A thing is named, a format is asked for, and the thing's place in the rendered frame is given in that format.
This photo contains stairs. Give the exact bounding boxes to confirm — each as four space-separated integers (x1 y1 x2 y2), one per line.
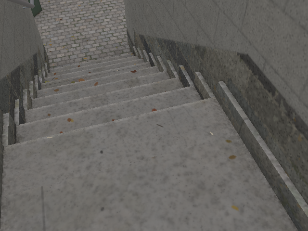
16 53 202 143

